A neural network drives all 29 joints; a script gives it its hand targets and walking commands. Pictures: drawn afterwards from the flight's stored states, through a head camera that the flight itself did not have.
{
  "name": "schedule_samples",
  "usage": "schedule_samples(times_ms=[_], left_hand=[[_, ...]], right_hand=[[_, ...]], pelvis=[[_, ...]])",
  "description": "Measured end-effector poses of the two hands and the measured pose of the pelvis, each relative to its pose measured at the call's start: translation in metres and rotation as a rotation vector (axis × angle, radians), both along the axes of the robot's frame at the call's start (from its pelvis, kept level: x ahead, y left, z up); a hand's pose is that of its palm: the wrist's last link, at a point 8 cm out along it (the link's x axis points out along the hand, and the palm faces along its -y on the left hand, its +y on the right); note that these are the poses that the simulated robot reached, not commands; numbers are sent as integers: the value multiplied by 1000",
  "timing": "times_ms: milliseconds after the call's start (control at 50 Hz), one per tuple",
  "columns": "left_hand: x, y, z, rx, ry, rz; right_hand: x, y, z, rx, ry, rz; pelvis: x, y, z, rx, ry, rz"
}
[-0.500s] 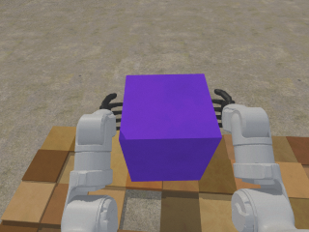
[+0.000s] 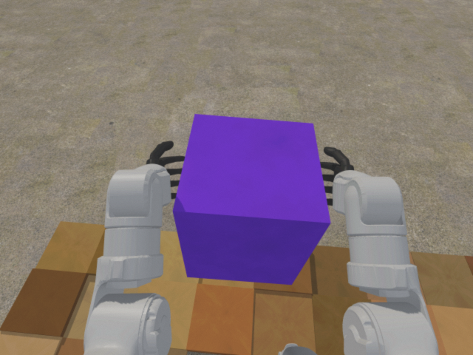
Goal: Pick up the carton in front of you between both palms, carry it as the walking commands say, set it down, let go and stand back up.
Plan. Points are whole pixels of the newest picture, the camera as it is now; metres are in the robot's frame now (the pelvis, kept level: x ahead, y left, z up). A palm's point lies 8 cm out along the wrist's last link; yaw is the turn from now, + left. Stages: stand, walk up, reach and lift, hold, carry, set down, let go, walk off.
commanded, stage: carry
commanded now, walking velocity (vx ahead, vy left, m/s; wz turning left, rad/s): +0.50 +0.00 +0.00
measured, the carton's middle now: (246, 204) +0.39 -0.01 +0.01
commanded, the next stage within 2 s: none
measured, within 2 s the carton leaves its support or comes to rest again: neither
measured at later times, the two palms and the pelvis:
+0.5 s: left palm (176, 55) +0.67 +0.12 +0.16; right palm (311, 49) +0.69 -0.17 +0.15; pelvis +0.29 -0.05 +0.00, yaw +0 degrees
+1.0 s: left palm out of the picture +1.00 +0.10 +0.18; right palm out of the picture +0.96 -0.19 +0.17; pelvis +0.59 -0.01 +0.00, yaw -2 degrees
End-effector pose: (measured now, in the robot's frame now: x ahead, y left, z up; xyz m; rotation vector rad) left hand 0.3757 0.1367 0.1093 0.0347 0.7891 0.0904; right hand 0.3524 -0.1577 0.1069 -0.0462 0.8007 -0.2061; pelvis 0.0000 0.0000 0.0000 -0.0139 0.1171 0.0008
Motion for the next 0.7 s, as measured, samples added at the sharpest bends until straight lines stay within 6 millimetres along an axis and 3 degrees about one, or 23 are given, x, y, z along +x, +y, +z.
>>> schedule_samples(times_ms=[120, 200, 240, 340, 460, 600, 700], left_hand=[[87, -41, 6, -10, -51, -42], [150, -62, 7, 10, -102, -39], [175, -65, 6, 45, -117, -26], [212, -46, 11, 44, -94, 75], [267, -21, 42, 8, -150, 174], [357, -5, 63, 16, -134, 153], [430, 1, 53, 13, -110, 91]], right_hand=[[74, -39, 8, 15, -47, -67], [143, -61, 6, 12, -96, -49], [177, -64, 4, 23, -105, -22], [245, -47, 11, 57, -80, 58], [318, -20, 41, 74, -134, 104], [401, -5, 59, 41, -118, 99], [457, 3, 55, -29, -88, 64]], pelvis=[[83, -15, -4, 2, -6, -14], [149, -33, -25, 3, -26, -11], [168, -38, -29, -17, -28, -16], [210, -50, -17, -6, -29, -18], [269, -56, -4, 15, -19, -7], [361, -40, -3, 18, -14, -9], [430, -22, -17, 43, -48, -17]])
